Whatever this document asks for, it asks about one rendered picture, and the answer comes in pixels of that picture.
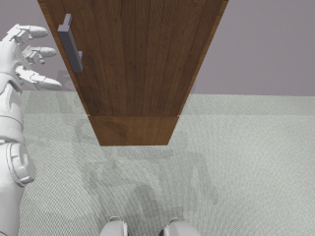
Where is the right robot shin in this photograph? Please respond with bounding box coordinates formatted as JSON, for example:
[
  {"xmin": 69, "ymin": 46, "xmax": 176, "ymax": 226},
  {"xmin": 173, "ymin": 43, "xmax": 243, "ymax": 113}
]
[{"xmin": 167, "ymin": 217, "xmax": 179, "ymax": 225}]

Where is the cupboard door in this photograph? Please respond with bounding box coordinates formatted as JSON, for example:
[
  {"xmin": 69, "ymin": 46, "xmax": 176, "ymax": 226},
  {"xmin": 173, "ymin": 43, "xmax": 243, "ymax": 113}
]
[{"xmin": 43, "ymin": 0, "xmax": 223, "ymax": 117}]

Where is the handle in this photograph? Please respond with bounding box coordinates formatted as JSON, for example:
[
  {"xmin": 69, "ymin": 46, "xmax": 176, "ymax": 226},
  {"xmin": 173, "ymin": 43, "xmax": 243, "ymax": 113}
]
[{"xmin": 57, "ymin": 14, "xmax": 83, "ymax": 73}]

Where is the left robot hand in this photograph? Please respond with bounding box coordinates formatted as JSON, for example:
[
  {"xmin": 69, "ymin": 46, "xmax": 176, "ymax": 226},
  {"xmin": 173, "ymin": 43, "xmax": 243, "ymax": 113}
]
[{"xmin": 0, "ymin": 24, "xmax": 62, "ymax": 90}]

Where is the left robot forearm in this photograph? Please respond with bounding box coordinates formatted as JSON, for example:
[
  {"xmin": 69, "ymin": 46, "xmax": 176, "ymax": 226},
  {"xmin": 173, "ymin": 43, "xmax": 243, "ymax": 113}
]
[{"xmin": 0, "ymin": 73, "xmax": 26, "ymax": 147}]

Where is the robot left thigh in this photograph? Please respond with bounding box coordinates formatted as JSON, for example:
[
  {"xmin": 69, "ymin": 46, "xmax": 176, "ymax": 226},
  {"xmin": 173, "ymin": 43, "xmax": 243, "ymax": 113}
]
[{"xmin": 99, "ymin": 220, "xmax": 128, "ymax": 236}]

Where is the robot left upper arm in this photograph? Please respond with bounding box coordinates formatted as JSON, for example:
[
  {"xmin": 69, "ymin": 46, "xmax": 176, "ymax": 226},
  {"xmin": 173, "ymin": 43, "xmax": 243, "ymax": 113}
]
[{"xmin": 0, "ymin": 143, "xmax": 36, "ymax": 236}]

